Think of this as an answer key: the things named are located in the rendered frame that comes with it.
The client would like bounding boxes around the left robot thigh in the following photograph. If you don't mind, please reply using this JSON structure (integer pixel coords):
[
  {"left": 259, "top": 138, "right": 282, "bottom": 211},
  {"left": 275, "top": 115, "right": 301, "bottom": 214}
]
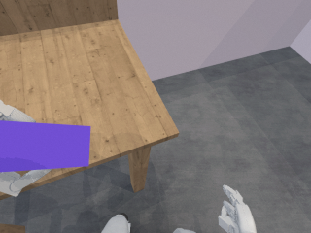
[{"left": 101, "top": 216, "right": 131, "bottom": 233}]

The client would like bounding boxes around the robot left foot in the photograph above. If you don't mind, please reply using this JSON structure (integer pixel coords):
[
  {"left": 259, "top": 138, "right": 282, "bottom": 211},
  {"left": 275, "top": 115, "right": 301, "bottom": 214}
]
[{"left": 119, "top": 213, "right": 128, "bottom": 221}]

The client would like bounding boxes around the sponge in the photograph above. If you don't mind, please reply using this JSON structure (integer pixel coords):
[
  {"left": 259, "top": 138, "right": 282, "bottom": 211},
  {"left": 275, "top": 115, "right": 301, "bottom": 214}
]
[{"left": 0, "top": 120, "right": 91, "bottom": 173}]

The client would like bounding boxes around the table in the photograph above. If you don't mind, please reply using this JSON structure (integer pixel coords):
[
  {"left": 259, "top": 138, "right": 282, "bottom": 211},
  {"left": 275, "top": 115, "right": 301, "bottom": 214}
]
[{"left": 0, "top": 0, "right": 180, "bottom": 233}]

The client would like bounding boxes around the robot right hand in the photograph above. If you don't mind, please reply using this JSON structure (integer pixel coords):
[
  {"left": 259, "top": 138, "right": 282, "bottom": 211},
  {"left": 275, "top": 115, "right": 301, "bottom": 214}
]
[{"left": 218, "top": 184, "right": 257, "bottom": 233}]

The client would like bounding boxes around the robot left hand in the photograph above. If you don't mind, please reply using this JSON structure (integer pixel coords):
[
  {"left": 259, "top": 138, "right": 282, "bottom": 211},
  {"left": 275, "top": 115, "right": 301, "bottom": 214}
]
[{"left": 0, "top": 100, "right": 51, "bottom": 197}]

